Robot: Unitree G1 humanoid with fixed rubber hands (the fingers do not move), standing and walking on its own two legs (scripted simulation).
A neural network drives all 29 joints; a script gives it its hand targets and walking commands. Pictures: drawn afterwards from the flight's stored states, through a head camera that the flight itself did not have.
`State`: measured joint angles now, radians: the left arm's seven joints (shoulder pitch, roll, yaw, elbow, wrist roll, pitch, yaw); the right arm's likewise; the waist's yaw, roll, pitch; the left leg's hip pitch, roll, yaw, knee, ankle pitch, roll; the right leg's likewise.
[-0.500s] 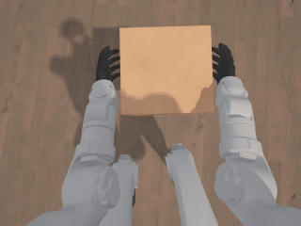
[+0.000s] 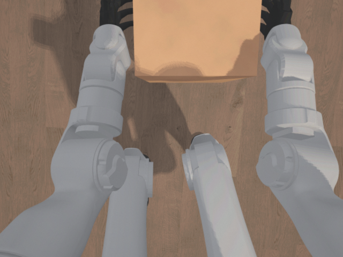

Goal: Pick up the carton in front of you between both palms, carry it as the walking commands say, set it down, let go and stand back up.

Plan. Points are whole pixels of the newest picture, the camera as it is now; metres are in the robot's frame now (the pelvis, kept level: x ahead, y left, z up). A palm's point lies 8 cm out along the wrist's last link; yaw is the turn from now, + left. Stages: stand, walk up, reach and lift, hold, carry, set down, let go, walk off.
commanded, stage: set down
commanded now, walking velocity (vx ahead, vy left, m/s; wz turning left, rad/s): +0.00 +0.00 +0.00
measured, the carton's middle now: (190, 34) +0.53 -0.13 -0.22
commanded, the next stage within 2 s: none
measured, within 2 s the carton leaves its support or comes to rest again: rests again in 0.68 s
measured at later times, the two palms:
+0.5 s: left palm (123, 33) +0.57 +0.02 -0.22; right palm (259, 32) +0.50 -0.28 -0.21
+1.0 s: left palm (122, 38) +0.56 +0.03 -0.24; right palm (255, 40) +0.49 -0.27 -0.24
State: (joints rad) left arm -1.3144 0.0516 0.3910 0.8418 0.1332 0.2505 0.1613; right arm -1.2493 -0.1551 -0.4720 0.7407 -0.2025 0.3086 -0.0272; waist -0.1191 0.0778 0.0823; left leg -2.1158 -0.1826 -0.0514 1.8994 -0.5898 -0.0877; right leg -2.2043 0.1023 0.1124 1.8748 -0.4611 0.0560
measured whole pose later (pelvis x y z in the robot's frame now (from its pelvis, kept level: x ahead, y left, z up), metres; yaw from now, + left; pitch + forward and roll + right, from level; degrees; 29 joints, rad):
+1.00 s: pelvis +0.00 +0.01 -0.07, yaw +1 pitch +37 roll +0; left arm -1.54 0.19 0.20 1.09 0.01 0.19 0.15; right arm -1.40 -0.28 -0.48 0.94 -0.16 0.24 0.09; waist -0.16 0.09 0.38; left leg -2.19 -0.21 -0.04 2.17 -0.64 -0.07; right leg -2.24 0.00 0.04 2.13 -0.54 0.04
